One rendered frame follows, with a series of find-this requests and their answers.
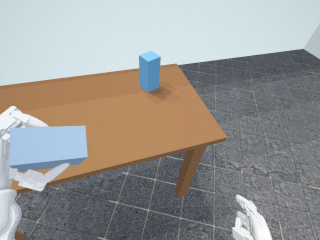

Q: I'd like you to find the robot left hand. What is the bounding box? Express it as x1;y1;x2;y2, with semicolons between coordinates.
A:
0;106;70;192

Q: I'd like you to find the sponge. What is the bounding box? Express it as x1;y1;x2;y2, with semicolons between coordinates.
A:
9;125;88;172

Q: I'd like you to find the table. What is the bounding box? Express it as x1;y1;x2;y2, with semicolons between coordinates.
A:
0;63;227;240

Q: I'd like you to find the robot right hand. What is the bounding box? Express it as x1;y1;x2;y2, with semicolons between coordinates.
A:
232;194;273;240

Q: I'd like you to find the robot left forearm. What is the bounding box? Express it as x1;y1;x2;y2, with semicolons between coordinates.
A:
0;189;22;240

